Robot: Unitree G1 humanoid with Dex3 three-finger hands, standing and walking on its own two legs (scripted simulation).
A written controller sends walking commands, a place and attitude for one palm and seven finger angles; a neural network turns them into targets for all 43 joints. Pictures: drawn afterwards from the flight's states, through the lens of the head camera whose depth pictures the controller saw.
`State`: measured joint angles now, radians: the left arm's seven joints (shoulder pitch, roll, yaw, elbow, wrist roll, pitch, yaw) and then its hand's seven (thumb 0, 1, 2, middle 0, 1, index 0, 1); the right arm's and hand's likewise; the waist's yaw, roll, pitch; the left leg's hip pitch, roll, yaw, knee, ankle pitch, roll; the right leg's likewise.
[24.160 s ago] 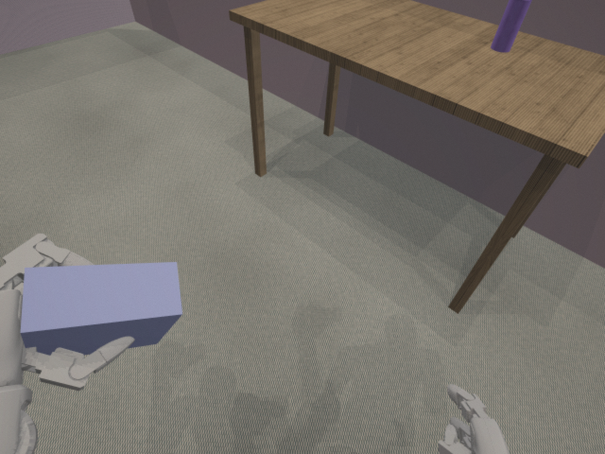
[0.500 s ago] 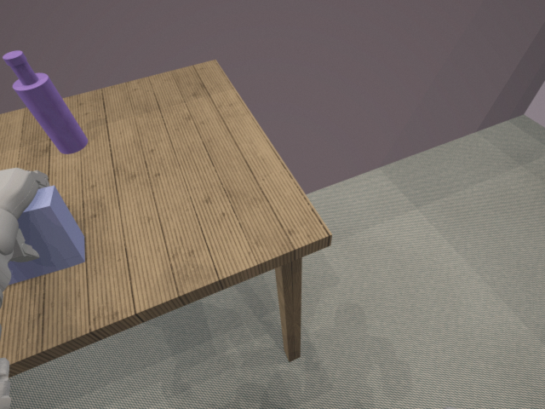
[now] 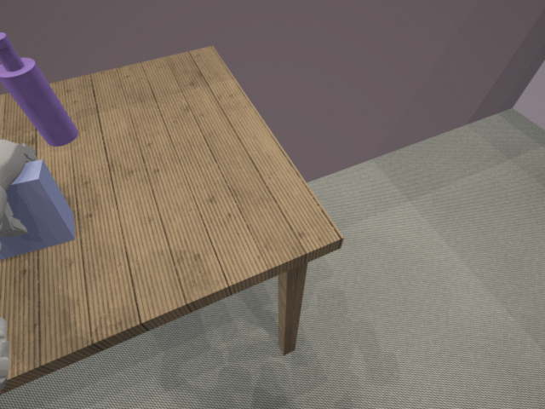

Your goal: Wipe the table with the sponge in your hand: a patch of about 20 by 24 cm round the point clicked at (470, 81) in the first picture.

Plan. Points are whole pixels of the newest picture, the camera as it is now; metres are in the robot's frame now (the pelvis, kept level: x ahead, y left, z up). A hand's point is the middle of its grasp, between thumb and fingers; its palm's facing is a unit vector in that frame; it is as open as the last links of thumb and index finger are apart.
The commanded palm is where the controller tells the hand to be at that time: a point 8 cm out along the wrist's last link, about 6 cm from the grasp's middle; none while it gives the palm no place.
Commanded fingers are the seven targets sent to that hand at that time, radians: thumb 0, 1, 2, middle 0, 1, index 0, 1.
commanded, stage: slide across to the middle lane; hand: left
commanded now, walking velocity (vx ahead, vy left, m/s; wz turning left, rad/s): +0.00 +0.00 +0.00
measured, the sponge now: (20, 221) +0.36 +0.40 +0.06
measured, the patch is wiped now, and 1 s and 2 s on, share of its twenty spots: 0.40 0.65 0.70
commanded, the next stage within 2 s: wipe back along the middle lane in 0.68 s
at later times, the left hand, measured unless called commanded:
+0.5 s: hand (44, 174) +0.42 +0.36 +0.11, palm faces -0.05 +0.00 -1.00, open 9.7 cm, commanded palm +0.40 +0.34 +0.16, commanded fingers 0.00 0.10 1.30 -1.20 -1.60 -1.20 -1.60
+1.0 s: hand (67, 177) +0.41 +0.33 +0.11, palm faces -0.04 +0.00 -1.00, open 9.7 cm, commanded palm +0.38 +0.31 +0.15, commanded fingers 0.00 0.10 1.30 -1.20 -1.60 -1.20 -1.60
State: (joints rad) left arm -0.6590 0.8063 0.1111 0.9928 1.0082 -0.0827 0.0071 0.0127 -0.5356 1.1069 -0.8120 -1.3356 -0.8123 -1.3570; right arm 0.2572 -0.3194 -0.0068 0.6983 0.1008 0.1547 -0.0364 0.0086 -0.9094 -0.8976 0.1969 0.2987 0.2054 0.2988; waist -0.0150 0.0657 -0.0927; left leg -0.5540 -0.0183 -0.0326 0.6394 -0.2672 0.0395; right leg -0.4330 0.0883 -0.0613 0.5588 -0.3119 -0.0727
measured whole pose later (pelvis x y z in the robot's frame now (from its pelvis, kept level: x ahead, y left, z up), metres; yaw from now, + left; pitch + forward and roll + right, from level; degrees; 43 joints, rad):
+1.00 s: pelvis +0.03 +0.02 +0.01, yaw +0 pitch +6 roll -1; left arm -0.52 0.56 -0.07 0.63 0.94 0.25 0.06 -0.01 -0.49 1.09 -0.77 -1.37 -0.77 -1.39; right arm 0.18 -0.30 -0.01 0.70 0.09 0.22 0.00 0.01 -0.91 -0.90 0.20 0.30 0.20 0.30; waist 0.01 0.08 -0.08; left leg -0.35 -0.06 -0.01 0.49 -0.25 0.06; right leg -0.24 0.05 -0.03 0.42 -0.30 -0.04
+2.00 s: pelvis +0.03 +0.02 +0.01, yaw -1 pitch +2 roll +0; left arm -0.10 0.47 -0.13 0.07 0.92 0.48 0.08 0.02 -0.45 1.06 -0.73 -1.39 -0.74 -1.41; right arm 0.06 -0.28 0.02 0.63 0.10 0.19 0.01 0.01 -0.91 -0.90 0.19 0.30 0.20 0.30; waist 0.05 0.11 -0.08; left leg -0.27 -0.06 0.01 0.49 -0.26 0.06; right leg -0.18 0.05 -0.01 0.46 -0.32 -0.04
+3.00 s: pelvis +0.00 -0.01 +0.01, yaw -1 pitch -2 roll +1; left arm -0.08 0.38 -0.30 -0.04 0.95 0.61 0.05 0.00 -0.46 1.06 -0.73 -1.40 -0.75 -1.39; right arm 0.00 -0.27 0.03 0.65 0.09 0.15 0.02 0.02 -0.91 -0.90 0.19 0.30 0.20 0.30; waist 0.09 0.12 -0.05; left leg -0.21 -0.04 0.00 0.48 -0.23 0.02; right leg -0.15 0.06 -0.02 0.51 -0.32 -0.09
